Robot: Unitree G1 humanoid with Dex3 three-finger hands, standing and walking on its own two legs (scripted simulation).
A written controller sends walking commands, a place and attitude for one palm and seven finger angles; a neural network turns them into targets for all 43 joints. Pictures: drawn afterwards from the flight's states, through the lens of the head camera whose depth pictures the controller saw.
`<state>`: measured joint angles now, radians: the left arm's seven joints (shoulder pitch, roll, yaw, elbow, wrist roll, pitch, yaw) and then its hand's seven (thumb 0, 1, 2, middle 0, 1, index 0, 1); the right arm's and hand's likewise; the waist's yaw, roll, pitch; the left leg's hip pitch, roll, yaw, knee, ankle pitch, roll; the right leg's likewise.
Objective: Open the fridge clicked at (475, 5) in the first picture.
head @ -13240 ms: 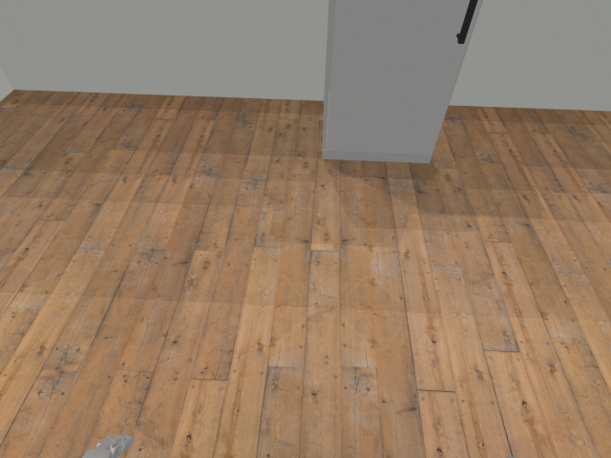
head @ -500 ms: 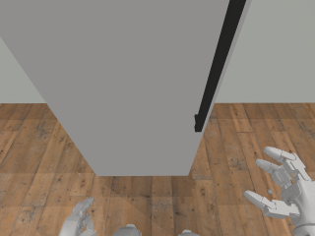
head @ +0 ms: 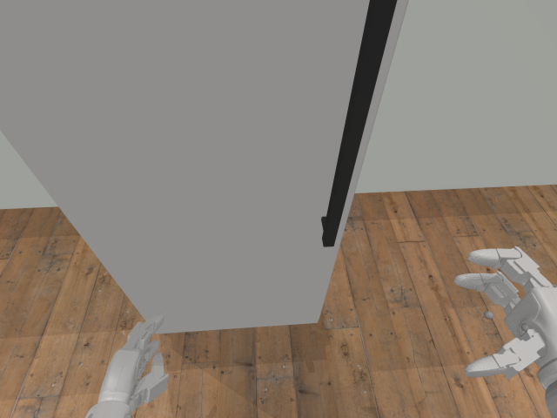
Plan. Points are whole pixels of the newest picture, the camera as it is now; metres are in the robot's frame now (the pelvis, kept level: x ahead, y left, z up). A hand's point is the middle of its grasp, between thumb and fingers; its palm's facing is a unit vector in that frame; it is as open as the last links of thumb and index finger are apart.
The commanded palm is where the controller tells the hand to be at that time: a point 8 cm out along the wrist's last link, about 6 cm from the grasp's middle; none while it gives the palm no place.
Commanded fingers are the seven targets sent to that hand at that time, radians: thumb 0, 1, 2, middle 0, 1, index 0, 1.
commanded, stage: raise the hand to about handle height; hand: right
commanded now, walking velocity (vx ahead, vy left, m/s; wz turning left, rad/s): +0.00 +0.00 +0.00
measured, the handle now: (347, 132) +0.47 -0.08 +0.18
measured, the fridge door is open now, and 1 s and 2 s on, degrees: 0 0 0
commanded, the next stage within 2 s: move the hooked fingers beside the handle in 0.72 s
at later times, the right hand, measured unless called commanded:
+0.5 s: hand (500, 290) +0.27 -0.26 +0.10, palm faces -0.05 +1.00 -0.04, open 13.9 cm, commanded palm +0.24 -0.31 +0.10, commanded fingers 0.00 0.50 -0.30 0.30 1.20 0.30 1.20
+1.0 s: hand (487, 285) +0.27 -0.24 +0.10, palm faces -0.07 +1.00 -0.03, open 14.0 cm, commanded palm +0.26 -0.29 +0.10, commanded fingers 0.00 0.50 -0.30 0.30 1.20 0.30 1.20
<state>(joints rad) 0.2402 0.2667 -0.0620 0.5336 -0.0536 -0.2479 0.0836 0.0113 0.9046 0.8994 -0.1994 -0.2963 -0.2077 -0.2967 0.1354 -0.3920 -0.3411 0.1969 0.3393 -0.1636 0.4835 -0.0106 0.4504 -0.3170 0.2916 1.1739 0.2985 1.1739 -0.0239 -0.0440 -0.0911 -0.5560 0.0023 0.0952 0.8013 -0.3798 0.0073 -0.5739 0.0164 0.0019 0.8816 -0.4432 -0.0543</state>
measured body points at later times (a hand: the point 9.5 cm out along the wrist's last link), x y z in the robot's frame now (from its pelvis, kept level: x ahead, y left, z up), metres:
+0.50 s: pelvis +0.00 +0.01 +0.01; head +0.02 +0.00 +0.46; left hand +0.15 +0.26 -0.06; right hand +0.27 -0.31 +0.10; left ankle +0.01 +0.12 -0.70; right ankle +0.00 -0.08 -0.70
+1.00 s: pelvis -0.01 +0.01 +0.01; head +0.02 +0.01 +0.46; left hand +0.16 +0.25 -0.06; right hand +0.27 -0.30 +0.10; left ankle +0.01 +0.12 -0.70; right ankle +0.00 -0.08 -0.70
